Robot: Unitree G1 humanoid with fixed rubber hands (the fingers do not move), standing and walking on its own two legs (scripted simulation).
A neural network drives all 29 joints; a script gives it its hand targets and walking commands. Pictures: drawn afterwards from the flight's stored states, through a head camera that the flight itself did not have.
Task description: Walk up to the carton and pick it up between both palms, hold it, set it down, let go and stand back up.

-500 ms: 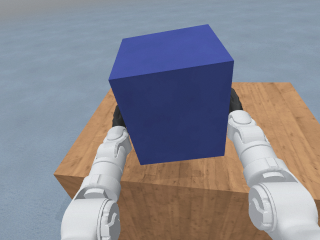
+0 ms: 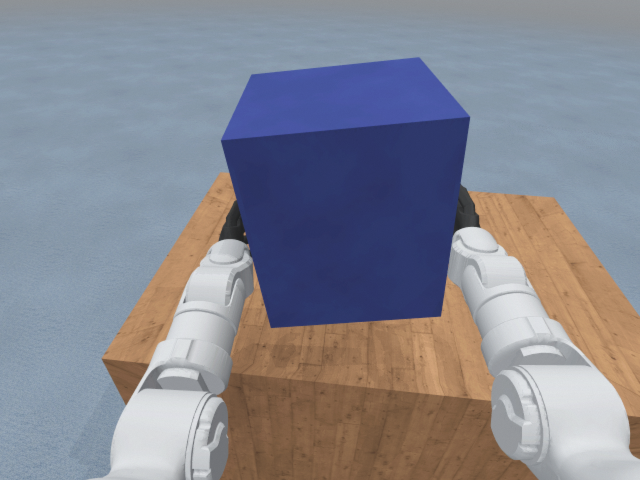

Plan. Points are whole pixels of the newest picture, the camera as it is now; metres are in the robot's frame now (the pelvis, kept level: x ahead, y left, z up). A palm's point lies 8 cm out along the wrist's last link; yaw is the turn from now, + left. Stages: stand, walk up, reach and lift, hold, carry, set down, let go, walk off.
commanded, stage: reach and lift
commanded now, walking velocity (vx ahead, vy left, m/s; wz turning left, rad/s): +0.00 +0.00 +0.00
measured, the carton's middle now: (344, 193) +0.41 +0.02 +0.23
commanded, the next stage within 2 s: hold in 1.10 s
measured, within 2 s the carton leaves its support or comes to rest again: neither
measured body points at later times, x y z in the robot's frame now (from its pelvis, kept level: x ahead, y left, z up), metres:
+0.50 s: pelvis +0.00 +0.00 +0.00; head -0.06 +0.01 +0.45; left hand +0.39 +0.15 +0.17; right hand +0.40 -0.16 +0.17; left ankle +0.01 +0.08 -0.74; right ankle +0.05 -0.14 -0.74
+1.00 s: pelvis +0.00 -0.01 +0.00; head -0.06 +0.01 +0.45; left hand +0.39 +0.15 +0.19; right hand +0.39 -0.15 +0.18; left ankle +0.01 +0.08 -0.74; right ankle +0.05 -0.14 -0.74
